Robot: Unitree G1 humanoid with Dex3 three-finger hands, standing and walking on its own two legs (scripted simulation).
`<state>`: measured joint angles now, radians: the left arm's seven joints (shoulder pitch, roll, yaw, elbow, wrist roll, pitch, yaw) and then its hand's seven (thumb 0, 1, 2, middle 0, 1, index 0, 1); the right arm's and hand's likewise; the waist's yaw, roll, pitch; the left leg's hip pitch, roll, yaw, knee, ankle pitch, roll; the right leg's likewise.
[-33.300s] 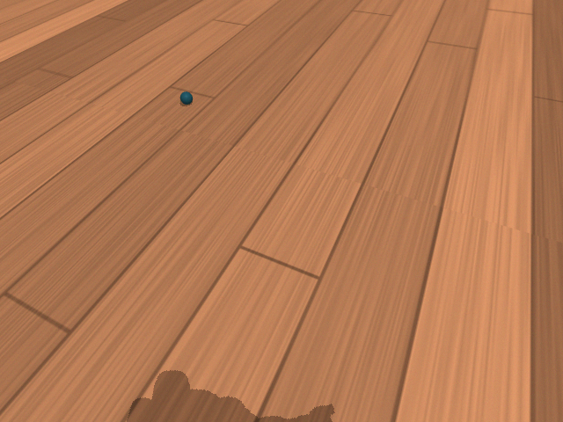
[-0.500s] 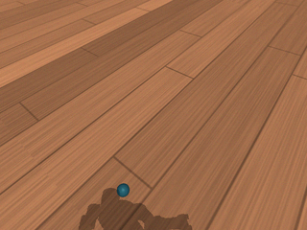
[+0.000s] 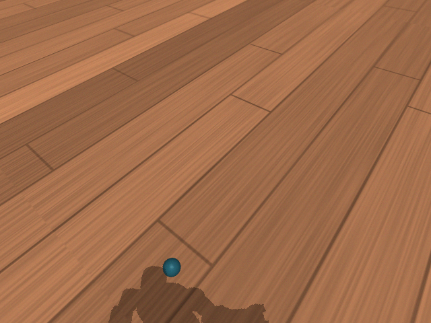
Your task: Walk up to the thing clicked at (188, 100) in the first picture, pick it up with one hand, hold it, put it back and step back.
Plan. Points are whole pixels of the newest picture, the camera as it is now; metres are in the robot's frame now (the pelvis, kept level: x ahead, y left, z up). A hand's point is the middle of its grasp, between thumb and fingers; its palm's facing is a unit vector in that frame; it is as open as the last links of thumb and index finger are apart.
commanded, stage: stand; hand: left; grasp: from above
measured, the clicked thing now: (171, 267) +0.47 +0.25 -0.74
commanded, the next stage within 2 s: step back in 0.24 s
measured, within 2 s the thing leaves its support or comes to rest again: neither
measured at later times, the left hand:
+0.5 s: hand out of the picture +0.08 +0.29 -0.17, palm faces -0.01 -0.93 -0.37, open 7.4 cm
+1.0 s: hand out of the picture -0.01 +0.30 -0.17, palm faces -0.09 -0.91 -0.41, open 7.3 cm
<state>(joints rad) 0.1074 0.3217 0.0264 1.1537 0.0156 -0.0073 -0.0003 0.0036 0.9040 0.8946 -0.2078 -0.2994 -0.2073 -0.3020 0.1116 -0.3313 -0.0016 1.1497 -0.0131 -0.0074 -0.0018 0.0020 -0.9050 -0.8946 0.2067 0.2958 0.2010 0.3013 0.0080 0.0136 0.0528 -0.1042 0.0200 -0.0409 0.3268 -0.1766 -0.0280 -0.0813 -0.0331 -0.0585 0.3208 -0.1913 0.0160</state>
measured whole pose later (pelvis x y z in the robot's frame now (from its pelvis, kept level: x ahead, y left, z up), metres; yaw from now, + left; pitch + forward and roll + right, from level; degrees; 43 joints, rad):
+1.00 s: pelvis -0.13 +0.04 -0.03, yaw -4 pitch -3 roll -1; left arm 0.13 0.35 0.08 0.90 0.03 0.04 0.01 0.00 0.90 0.89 -0.21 -0.30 -0.21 -0.30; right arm 0.08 -0.37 -0.04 0.88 0.00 0.04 -0.01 0.00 -0.90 -0.89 0.21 0.30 0.20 0.30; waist -0.01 0.06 0.21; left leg -0.38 0.03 0.04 0.73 -0.29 0.03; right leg -0.24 0.07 0.02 0.67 -0.38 -0.03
